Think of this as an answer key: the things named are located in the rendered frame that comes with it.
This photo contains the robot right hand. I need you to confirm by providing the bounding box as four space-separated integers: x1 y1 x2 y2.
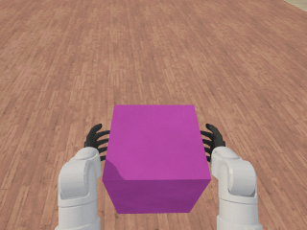
200 124 225 163

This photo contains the right robot forearm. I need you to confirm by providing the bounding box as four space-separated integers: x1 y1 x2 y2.
210 146 263 230

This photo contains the robot left hand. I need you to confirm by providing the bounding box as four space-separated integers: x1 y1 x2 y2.
83 124 110 161

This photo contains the carton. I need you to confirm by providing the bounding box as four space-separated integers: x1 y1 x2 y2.
102 104 212 214

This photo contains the left robot forearm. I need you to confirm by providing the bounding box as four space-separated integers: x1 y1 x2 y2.
55 147 102 230

